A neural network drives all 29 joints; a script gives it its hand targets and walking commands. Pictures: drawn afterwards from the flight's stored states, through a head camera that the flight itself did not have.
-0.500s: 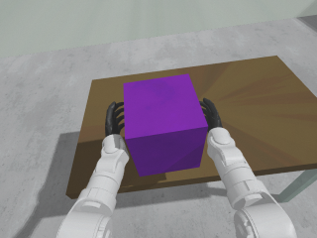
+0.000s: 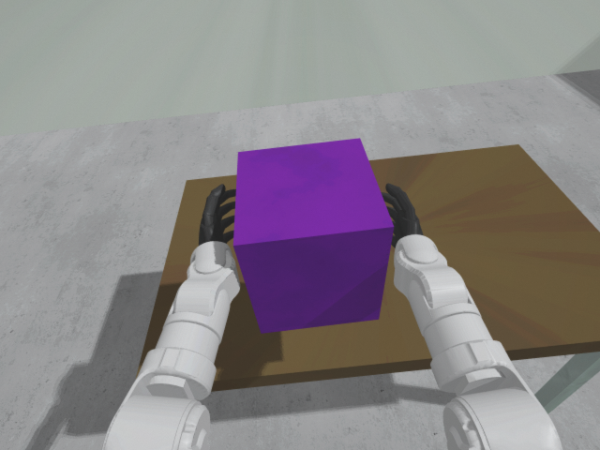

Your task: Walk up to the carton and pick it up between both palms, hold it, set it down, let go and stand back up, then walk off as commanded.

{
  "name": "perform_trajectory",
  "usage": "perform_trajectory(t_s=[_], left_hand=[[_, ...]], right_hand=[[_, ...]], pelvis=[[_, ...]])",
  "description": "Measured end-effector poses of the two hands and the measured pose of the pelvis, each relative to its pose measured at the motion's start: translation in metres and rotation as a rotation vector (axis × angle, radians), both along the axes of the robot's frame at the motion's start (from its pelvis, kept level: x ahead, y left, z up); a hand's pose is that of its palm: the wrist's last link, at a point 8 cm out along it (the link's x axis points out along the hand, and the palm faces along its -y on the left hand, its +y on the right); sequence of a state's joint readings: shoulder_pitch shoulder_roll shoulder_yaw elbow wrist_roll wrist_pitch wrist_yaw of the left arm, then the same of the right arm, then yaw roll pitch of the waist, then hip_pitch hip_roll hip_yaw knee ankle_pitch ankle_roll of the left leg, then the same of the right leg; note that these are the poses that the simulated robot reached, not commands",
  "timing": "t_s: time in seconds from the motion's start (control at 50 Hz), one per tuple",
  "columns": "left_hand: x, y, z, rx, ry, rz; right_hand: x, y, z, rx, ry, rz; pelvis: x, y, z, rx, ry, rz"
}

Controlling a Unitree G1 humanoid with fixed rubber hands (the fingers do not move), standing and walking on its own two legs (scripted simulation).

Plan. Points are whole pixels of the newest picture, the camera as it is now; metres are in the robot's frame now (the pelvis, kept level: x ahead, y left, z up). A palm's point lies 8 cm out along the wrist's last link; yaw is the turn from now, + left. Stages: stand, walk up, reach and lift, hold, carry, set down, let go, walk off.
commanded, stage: reach and lift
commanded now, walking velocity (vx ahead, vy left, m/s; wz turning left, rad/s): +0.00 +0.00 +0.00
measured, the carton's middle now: (309, 237) +0.41 +0.01 +0.10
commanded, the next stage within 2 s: hold in 1.56 s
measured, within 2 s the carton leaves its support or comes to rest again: neither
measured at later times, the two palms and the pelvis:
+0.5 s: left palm (184, 232) +0.37 +0.17 +0.16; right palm (391, 229) +0.38 -0.10 +0.14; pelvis -0.01 +0.01 +0.02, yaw +0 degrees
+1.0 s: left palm (182, 207) +0.39 +0.17 +0.19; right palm (391, 214) +0.39 -0.10 +0.16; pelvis +0.00 +0.01 +0.02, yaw +0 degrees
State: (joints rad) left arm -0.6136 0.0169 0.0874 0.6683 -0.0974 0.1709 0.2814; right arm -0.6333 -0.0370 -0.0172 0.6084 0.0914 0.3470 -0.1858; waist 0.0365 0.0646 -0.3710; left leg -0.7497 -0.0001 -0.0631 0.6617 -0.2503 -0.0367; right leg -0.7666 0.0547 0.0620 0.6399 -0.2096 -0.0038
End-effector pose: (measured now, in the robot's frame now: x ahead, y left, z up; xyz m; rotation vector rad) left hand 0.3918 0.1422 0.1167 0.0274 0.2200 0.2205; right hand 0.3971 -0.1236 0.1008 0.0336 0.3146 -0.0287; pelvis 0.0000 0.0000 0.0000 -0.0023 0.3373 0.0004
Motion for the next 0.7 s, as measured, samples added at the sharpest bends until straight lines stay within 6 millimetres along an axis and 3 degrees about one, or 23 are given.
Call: perform_trajectory(t_s=[0.26,0.48,0.7], left_hand=[[-0.005,0.012,0.043,0.036,-0.038,-0.017],[-0.018,0.026,0.04,0.023,0.001,-0.018],[-0.016,0.024,0.056,0.012,-0.012,-0.024]], right_hand=[[-0.007,0.013,0.038,-0.018,-0.043,-0.005],[-0.019,0.026,0.039,-0.047,-0.008,-0.001],[-0.021,0.027,0.043,-0.052,-0.018,-0.003]], pelvis=[[0.006,0.005,0.016,-0.008,-0.097,0.004],[-0.004,0.008,0.019,-0.013,-0.14,0.005],[-0.007,0.008,0.019,-0.012,-0.143,0.005]])
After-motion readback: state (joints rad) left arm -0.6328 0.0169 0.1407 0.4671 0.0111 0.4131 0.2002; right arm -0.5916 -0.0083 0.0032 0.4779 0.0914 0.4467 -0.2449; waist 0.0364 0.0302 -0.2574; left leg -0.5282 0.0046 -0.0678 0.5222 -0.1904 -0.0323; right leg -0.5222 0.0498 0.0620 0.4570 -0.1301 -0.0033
